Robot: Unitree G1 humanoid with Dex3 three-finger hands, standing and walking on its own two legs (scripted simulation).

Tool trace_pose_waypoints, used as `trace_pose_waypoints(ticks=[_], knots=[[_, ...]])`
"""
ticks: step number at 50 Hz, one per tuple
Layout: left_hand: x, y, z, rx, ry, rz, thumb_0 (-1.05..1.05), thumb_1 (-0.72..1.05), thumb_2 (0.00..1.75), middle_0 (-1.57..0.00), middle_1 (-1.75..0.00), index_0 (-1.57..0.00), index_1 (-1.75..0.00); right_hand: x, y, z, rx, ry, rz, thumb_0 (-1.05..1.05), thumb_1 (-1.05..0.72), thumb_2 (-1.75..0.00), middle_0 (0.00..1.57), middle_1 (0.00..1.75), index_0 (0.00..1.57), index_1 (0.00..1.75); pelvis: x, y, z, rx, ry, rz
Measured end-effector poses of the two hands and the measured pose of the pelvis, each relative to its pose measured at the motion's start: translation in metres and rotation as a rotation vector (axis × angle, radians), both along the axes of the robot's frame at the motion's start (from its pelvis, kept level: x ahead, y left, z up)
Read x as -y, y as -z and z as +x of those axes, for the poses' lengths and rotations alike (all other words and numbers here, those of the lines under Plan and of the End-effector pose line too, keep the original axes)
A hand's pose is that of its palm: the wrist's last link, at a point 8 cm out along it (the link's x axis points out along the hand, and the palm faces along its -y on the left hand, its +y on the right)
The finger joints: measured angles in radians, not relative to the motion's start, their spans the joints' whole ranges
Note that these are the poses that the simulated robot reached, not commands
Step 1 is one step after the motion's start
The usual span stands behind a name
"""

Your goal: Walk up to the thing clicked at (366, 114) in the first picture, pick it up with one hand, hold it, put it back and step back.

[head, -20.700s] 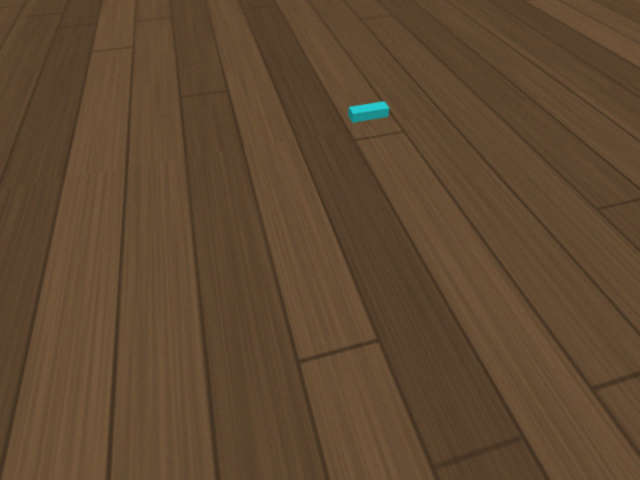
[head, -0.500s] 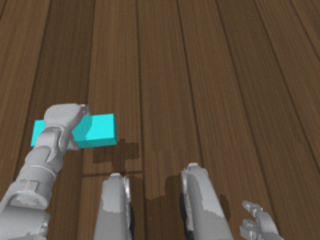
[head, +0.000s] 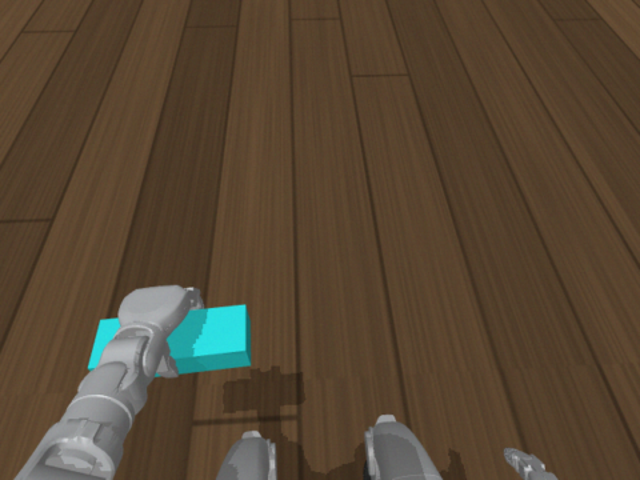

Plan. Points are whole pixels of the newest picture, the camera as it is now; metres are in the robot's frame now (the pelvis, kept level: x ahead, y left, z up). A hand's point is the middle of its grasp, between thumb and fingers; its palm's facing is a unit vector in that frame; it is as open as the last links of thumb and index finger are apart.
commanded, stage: lift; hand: left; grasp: from above
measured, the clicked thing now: (176, 343) +0.34 +0.21 -0.12
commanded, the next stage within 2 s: hold in 0.26 s
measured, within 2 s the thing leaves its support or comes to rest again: neither
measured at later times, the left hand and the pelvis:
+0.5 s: hand (146, 314) +0.34 +0.22 -0.01, palm faces -0.46 -0.04 -0.88, open 10.4 cm; pelvis +0.03 +0.00 +0.06, yaw +0 degrees
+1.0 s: hand (137, 297) +0.35 +0.22 +0.02, palm faces -0.47 -0.03 -0.88, open 10.4 cm; pelvis +0.05 +0.00 +0.07, yaw -1 degrees
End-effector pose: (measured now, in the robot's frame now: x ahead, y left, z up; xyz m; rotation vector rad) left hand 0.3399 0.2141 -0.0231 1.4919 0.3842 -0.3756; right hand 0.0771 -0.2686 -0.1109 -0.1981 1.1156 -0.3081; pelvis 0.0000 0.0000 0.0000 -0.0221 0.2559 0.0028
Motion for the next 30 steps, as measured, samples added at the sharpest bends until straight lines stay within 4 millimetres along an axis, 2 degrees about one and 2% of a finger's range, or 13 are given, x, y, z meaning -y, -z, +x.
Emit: trace_pose_waypoints(ticks=[12, 30], knots=[[-0.005, -0.044, 0.004, 0.008, -0.024, 0.002, -0.02, -0.03, 0.46, -0.73, -0.49, -0.70, -0.51, -0.002, -0.036, 0.019, 0.036, -0.007, 0.024, 0.01, -0.91, -0.90, 0.20, 0.30, 0.20, 0.30, 0.000, -0.037, 0.014, 0.071, 0.004, 0.009], [-0.008, -0.078, 0.011, -0.002, 0.006, 0.009, -0.02, -0.02, 0.45, -0.71, -0.50, -0.69, -0.52, -0.008, -0.064, 0.057, 0.088, -0.018, 0.038, 0.01, -0.91, -0.89, 0.20, 0.30, 0.20, 0.30, -0.004, -0.062, 0.035, 0.129, 0.013, 0.013]])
